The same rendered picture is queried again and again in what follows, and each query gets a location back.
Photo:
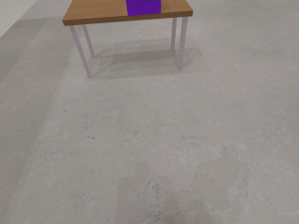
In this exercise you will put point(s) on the table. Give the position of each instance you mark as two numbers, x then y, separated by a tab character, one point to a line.
83	12

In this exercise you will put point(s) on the carton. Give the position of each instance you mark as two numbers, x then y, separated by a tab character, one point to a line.
143	7

